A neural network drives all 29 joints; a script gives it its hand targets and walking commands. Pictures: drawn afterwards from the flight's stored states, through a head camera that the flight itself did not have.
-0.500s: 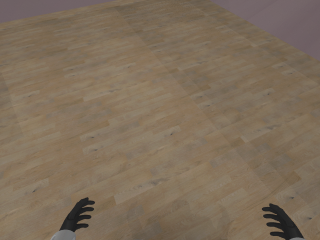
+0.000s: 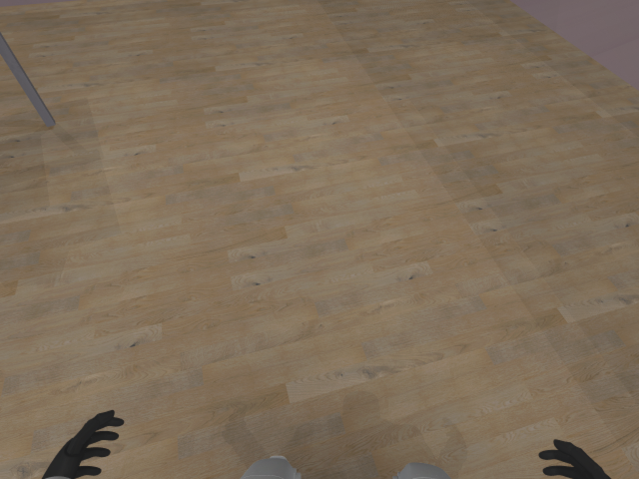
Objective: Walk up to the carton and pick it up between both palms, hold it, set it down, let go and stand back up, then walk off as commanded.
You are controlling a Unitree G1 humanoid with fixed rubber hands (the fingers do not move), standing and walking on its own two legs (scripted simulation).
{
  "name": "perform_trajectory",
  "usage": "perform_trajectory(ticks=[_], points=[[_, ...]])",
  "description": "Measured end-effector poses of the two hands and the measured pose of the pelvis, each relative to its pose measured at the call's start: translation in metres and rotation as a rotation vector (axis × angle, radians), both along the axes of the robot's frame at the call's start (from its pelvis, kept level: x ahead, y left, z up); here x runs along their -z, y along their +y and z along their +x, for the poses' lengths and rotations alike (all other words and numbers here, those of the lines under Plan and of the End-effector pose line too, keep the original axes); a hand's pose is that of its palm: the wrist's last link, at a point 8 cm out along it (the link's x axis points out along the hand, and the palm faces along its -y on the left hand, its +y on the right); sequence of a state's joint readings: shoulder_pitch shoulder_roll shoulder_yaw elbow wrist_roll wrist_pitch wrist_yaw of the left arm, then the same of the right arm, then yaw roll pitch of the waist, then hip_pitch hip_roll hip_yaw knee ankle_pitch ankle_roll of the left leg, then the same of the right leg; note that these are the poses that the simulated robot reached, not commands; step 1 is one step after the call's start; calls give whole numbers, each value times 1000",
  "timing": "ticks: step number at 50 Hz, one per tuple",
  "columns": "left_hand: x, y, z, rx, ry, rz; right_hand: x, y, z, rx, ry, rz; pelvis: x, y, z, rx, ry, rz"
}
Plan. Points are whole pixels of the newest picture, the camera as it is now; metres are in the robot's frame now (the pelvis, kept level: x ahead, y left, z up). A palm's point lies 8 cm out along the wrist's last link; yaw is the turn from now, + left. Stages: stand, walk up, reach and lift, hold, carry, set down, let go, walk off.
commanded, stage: walk up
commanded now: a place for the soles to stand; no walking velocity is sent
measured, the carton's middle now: out of the picture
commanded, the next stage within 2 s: none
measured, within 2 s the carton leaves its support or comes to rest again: neither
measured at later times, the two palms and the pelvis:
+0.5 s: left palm out of the picture +0.15 +0.40 -0.03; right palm (522, 401) +0.22 -0.25 -0.08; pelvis +0.09 +0.05 +0.01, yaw +5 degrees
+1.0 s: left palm out of the picture +0.24 +0.55 -0.05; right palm (395, 299) +0.36 -0.09 -0.05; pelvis +0.20 +0.21 +0.02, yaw +13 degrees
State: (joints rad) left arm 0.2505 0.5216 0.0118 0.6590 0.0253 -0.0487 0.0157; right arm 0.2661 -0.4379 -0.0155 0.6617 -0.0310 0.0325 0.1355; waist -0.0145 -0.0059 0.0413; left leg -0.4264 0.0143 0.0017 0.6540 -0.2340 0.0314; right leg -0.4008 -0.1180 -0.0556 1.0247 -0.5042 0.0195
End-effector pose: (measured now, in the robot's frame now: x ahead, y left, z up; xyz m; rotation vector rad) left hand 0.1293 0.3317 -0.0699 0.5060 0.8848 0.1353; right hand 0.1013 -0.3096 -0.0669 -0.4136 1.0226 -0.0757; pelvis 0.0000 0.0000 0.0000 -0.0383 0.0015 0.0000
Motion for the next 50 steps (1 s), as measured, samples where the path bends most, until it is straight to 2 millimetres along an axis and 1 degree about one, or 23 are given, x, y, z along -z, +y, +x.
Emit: perform_trajectory(ticks=[2, 4, 7, 12, 17, 20, 22, 24, 27, 29, 32, 35, 38, 41, 43, 46, 50], points=[[-9, 8, 10, 2, -11, -4, -7, 9, 2, 1, 16, -6, -9, 8, 6, -7, 10, -2], [-15, 17, 16, 0, -20, -2, -12, 14, 6, -4, 29, -14, -13, 16, 12, -15, 15, 0], [-19, 29, 21, -13, -17, 5, -13, 23, 20, -18, 32, -17, -15, 26, 23, -27, 12, 8], [-21, 44, 23, -39, 17, 33, -3, 37, 43, -39, 46, 9, -14, 37, 42, -43, 25, 25], [-25, 51, 25, -56, 58, 70, 8, 44, 64, -49, 61, 42, -13, 39, 62, -45, 50, 33], [-23, 53, 21, -74, 73, 90, 16, 47, 85, -57, 40, 57, -7, 39, 75, -50, 39, 36], [-27, 56, 16, -101, 82, 93, 14, 54, 99, -70, 28, 68, -10, 41, 82, -66, 31, 37], [-36, 63, 16, -122, 71, 107, 11, 58, 113, -94, 15, 73, -13, 46, 89, -85, 21, 53], [-53, 76, 23, -138, 33, 134, 8, 64, 135, -134, -4, 74, -17, 57, 100, -110, 7, 74], [-59, 86, 28, -145, 17, 146, 7, 71, 147, -152, -9, 77, -18, 66, 108, -119, 0, 79], [-61, 103, 36, -156, 13, 145, 7, 87, 162, -167, -4, 78, -18, 82, 118, -133, 4, 79], [-54, 123, 42, -169, 23, 127, 6, 109, 178, -185, 6, 69, -16, 102, 130, -150, 17, 67], [-39, 148, 49, -189, 36, 91, 3, 135, 199, -211, 13, 42, -11, 127, 143, -175, 41, 37], [-14, 178, 60, -208, 39, 54, 4, 165, 222, -240, -11, -1, 2, 157, 157, -197, 39, 8], [-1, 191, 69, -236, 39, 22, 4, 185, 231, -239, -23, -18, 5, 173, 166, -218, 21, 20], [-5, 203, 84, -242, 39, -9, -8, 208, 243, -227, -34, -15, -5, 190, 181, -217, 17, 4], [-15, 221, 109, -239, 23, -14, -19, 223, 260, -234, -17, -37, -16, 207, 200, -226, 26, 1]])
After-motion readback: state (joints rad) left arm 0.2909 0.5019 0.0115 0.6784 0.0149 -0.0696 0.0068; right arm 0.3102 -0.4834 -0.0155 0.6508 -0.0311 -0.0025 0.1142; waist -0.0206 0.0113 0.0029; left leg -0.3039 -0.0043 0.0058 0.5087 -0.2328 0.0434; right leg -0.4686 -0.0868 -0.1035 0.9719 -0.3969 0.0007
